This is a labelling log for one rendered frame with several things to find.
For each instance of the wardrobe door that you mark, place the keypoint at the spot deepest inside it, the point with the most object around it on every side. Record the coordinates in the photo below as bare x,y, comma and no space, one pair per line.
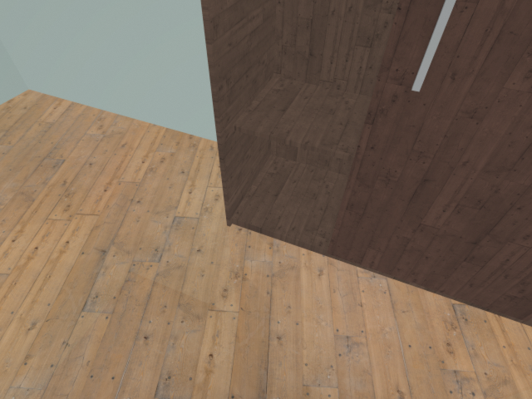
440,189

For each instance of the handle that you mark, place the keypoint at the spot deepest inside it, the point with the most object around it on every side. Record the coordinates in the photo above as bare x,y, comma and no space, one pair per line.
433,44

